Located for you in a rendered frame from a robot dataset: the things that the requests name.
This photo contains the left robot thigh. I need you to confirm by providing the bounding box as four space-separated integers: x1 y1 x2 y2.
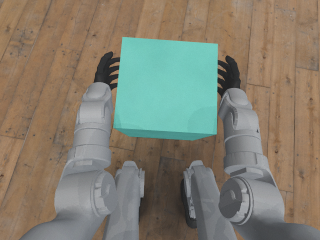
102 166 145 240

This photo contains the robot right upper arm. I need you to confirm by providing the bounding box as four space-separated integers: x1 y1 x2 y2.
218 176 320 240

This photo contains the right robot thigh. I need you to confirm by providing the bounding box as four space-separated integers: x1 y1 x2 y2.
183 165 237 240

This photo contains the robot left hand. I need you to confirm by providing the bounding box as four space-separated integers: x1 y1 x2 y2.
93 51 120 90

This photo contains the robot right hand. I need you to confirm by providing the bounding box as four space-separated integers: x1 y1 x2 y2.
217 55 241 98

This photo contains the robot right forearm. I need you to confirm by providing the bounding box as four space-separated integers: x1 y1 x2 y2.
218 88 280 192

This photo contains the carton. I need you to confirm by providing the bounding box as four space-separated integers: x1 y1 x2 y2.
113 37 218 141

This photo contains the robot left upper arm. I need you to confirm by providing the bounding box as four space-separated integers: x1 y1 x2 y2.
19 169 118 240

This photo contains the robot left forearm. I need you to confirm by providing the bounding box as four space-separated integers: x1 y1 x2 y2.
54 82 114 211

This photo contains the robot thigh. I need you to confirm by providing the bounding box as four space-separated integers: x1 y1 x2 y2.
183 165 237 240
102 166 145 240

